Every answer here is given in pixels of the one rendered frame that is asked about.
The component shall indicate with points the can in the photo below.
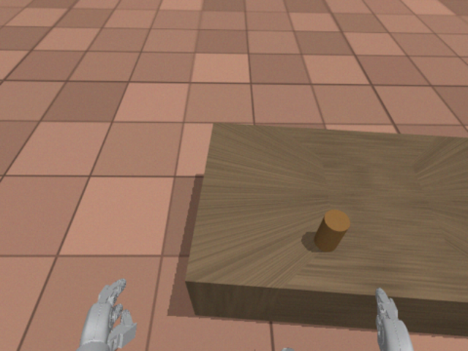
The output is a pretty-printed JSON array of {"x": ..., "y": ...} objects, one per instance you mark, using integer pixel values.
[{"x": 331, "y": 230}]

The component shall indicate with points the left robot hand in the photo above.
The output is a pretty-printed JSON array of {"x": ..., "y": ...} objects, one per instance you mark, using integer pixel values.
[{"x": 103, "y": 314}]

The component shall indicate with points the right robot hand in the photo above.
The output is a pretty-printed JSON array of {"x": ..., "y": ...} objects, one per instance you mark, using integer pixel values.
[{"x": 392, "y": 333}]

